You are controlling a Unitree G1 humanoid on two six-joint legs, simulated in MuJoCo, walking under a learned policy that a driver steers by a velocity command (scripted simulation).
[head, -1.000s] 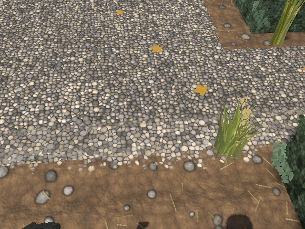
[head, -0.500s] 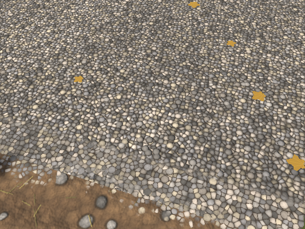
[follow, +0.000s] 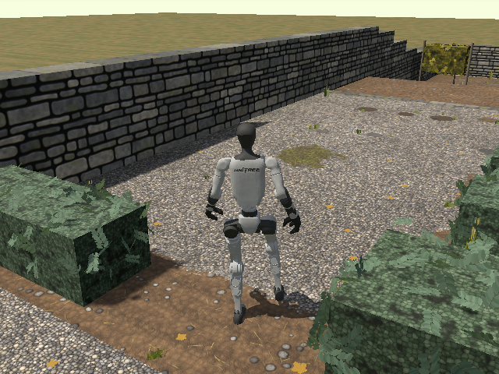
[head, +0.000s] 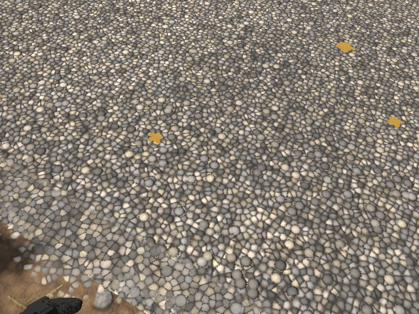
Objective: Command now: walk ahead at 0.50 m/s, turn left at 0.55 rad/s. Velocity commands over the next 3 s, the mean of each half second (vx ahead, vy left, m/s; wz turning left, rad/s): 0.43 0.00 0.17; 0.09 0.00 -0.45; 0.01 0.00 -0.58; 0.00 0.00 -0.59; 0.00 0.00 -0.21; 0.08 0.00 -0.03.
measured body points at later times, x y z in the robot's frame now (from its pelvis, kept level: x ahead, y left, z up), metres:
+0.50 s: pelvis +0.27 -0.05 +0.00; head +0.31 -0.05 +0.45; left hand +0.29 +0.23 -0.12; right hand +0.48 -0.29 -0.09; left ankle +0.37 +0.11 -0.70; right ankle +0.26 -0.15 -0.75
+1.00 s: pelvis +0.36 -0.03 -0.01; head +0.39 -0.05 +0.44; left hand +0.57 +0.21 -0.11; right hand +0.44 -0.34 -0.12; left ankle +0.44 +0.09 -0.75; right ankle +0.35 -0.15 -0.72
